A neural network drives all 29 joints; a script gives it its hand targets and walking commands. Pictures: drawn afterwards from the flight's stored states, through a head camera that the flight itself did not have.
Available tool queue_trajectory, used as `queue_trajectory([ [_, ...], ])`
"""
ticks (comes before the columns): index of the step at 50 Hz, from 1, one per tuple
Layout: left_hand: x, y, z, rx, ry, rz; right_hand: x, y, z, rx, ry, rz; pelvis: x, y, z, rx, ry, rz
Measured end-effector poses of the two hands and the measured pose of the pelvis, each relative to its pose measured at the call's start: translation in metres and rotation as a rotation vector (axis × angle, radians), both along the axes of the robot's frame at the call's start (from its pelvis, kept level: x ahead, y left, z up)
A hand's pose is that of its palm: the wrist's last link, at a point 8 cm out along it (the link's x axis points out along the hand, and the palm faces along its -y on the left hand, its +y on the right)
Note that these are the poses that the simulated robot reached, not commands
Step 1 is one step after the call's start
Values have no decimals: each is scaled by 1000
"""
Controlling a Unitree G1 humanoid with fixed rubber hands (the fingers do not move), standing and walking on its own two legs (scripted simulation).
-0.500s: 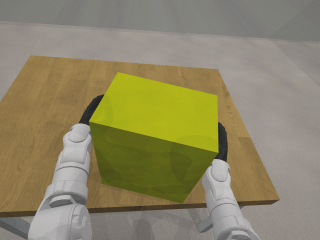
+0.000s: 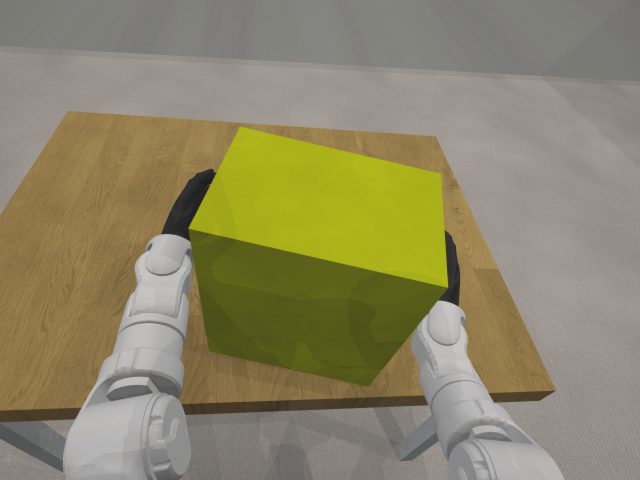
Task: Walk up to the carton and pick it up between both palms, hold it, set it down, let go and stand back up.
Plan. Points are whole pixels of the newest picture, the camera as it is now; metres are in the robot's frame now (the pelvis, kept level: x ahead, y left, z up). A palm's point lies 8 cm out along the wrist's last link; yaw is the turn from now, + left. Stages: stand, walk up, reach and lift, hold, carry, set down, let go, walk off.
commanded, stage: reach and lift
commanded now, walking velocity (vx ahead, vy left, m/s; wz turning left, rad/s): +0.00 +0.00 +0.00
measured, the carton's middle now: (312, 272) +0.38 +0.01 +0.04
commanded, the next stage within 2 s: none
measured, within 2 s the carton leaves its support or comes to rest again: neither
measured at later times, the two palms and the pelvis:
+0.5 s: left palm (161, 215) +0.39 +0.20 +0.13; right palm (443, 258) +0.36 -0.15 +0.12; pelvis +0.02 +0.01 +0.00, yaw +2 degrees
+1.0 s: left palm (151, 207) +0.34 +0.19 +0.19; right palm (472, 235) +0.35 -0.16 +0.17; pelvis -0.02 -0.01 +0.00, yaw +3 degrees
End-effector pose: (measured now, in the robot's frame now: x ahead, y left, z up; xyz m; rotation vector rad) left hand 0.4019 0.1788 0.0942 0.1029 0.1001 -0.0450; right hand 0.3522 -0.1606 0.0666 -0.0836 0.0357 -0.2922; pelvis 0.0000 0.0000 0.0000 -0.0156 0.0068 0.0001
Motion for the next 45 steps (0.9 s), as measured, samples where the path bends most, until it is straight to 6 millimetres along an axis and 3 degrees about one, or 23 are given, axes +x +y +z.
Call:
queue_trajectory([
  [13, 5, 5, 11, -33, 4, 19, 11, 4, 21, 12, 0, 20, 7, 7, 0, -5, -46, -5],
  [29, -27, 17, 48, -48, -30, 110, 7, 13, 56, 50, -46, 99, 17, 11, -4, -16, -141, 37],
  [37, -41, 11, 67, -45, 12, 139, 0, 8, 69, 60, -6, 121, 4, 6, -4, -7, -175, 41],
  [45, -53, 9, 84, -52, 14, 179, 1, 6, 94, 52, -7, 161, -14, -3, -4, 3, -183, 44],
])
